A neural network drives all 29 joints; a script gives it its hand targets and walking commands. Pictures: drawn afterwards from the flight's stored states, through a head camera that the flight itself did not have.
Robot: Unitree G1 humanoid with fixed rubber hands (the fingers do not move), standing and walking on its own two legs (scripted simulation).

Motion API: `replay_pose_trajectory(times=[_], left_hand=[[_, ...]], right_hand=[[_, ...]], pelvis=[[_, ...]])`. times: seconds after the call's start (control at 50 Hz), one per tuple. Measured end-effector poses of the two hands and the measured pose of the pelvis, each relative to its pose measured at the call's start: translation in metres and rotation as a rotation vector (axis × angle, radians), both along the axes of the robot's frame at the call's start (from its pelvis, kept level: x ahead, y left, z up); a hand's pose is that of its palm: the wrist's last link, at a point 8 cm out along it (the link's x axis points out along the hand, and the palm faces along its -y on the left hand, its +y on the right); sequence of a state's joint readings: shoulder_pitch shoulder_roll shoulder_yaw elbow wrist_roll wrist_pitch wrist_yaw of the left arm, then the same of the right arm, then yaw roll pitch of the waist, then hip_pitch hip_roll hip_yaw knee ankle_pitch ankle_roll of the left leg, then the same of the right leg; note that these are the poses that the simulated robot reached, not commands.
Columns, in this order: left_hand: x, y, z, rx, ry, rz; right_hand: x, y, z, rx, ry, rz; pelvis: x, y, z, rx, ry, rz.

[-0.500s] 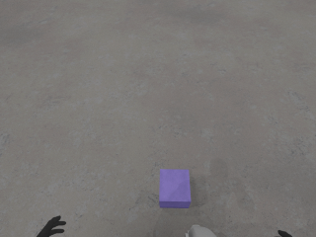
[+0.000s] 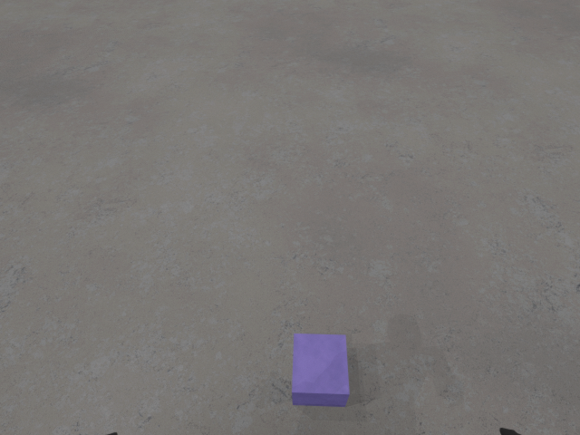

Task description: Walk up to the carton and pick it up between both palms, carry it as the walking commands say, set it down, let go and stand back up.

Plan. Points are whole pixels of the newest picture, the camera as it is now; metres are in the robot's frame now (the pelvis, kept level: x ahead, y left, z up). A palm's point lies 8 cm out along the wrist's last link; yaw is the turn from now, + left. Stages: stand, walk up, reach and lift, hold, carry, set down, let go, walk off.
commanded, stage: walk up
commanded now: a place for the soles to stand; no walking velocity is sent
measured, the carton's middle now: (319, 369) +0.45 -0.05 -0.71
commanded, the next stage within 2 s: stand in 0.92 s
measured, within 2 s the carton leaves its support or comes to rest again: neither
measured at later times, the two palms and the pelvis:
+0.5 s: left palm out of the picture +0.13 +0.30 -0.10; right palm out of the picture +0.11 -0.31 -0.12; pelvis +0.02 +0.00 +0.00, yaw +0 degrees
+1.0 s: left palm out of the picture +0.14 +0.30 -0.10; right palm out of the picture +0.13 -0.31 -0.11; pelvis +0.03 -0.01 +0.00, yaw -1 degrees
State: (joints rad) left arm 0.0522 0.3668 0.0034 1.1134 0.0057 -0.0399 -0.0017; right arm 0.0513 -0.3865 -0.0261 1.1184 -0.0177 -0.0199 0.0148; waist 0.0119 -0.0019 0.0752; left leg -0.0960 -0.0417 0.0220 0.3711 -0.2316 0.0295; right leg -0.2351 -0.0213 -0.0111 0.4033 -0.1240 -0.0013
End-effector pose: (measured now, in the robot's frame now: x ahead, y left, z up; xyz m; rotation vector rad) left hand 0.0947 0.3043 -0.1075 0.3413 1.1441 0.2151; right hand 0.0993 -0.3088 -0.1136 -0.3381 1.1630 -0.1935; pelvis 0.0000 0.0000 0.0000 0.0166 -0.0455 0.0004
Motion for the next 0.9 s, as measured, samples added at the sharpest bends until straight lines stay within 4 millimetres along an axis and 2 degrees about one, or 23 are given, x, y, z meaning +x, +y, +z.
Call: replay_pose_trajectory(times=[0.56, 0.9], left_hand=[[0.036, -0.009, 0.004, 0.007, -0.016, -0.035], [0.038, -0.006, 0.005, 0.015, -0.018, -0.027]], right_hand=[[0.007, 0.001, -0.003, 0.021, 0.012, -0.043], [0.020, -0.003, 0.002, 0.005, 0.005, -0.030]], pelvis=[[0.022, -0.003, 0.002, -0.006, 0.015, -0.007], [0.027, -0.005, 0.003, -0.009, 0.013, -0.004]])
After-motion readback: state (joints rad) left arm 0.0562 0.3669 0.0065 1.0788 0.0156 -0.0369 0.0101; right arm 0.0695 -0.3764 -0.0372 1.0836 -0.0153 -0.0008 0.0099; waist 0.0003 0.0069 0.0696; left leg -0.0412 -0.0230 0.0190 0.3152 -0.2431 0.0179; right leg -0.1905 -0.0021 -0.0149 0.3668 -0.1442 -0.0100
